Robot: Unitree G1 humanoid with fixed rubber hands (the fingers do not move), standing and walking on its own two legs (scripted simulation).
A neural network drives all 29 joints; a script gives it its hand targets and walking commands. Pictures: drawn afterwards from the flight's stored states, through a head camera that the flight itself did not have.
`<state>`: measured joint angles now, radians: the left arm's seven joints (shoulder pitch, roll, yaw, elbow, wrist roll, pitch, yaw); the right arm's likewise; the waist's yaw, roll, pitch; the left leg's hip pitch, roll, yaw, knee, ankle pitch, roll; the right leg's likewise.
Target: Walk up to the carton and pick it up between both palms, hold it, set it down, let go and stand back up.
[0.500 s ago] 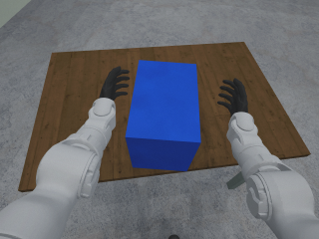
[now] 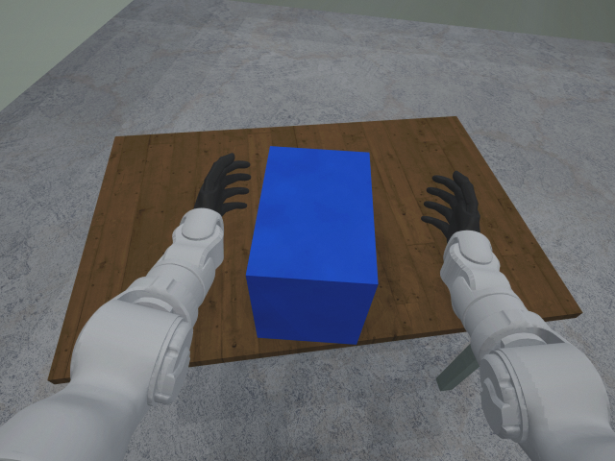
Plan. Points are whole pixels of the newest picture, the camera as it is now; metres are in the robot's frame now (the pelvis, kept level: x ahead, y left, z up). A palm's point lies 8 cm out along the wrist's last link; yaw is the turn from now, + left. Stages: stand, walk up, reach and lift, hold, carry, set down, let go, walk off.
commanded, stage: set down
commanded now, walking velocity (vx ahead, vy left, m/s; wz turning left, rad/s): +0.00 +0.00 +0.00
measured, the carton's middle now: (313, 245) +0.48 -0.05 -0.06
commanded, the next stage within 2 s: none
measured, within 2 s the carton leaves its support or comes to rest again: neither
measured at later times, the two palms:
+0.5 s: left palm (197, 262) +0.40 +0.12 +0.04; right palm (460, 282) +0.34 -0.24 +0.03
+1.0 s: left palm (179, 328) +0.33 +0.14 -0.01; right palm (456, 343) +0.28 -0.22 -0.02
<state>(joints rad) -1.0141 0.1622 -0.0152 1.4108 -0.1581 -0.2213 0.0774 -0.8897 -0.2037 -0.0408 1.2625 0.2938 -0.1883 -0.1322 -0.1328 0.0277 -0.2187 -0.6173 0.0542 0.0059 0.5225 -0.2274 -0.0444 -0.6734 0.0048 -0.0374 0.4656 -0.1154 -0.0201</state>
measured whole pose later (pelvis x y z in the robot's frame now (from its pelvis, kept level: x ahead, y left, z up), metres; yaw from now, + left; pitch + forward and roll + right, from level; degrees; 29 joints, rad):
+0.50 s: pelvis -0.01 +0.00 +0.00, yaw +0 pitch +13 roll +0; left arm -0.73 0.14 -0.01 1.22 -0.15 -0.27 0.05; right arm -0.63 -0.16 -0.06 1.11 0.25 -0.25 -0.15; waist -0.12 0.03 -0.17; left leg -0.53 0.05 0.00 0.54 -0.24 -0.04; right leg -0.59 0.00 -0.04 0.49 -0.13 -0.02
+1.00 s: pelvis +0.00 +0.00 +0.00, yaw +1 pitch +8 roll +0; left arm -0.38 0.12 -0.04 1.02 -0.12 -0.41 0.04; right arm -0.34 -0.10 -0.10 1.03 0.15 -0.41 -0.12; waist -0.11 0.02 -0.09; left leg -0.43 0.04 -0.03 0.56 -0.26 -0.04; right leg -0.48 0.00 -0.05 0.51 -0.16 -0.02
